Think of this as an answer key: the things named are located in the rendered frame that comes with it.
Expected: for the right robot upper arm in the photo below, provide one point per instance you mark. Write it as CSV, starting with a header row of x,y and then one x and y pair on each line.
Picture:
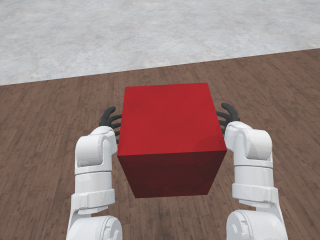
x,y
254,225

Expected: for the robot left hand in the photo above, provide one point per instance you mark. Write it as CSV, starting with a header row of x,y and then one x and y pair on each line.
x,y
106,120

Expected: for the left robot upper arm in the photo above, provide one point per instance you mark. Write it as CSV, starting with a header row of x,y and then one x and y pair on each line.
x,y
96,228

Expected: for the left robot forearm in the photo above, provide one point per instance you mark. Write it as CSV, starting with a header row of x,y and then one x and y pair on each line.
x,y
93,180

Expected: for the robot right hand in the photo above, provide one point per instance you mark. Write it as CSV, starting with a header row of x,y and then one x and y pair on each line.
x,y
233,117

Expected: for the carton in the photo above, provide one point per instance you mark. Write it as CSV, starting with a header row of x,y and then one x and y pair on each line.
x,y
170,141

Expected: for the right robot forearm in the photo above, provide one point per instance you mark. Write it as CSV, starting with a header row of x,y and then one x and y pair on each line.
x,y
253,175

